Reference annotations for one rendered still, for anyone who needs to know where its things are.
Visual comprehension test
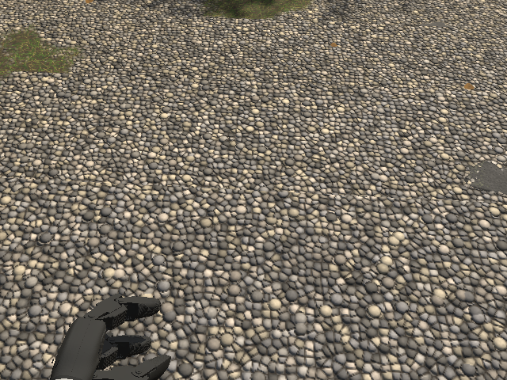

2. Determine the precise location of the left robot hand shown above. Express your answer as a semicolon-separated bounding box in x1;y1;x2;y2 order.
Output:
50;294;171;380

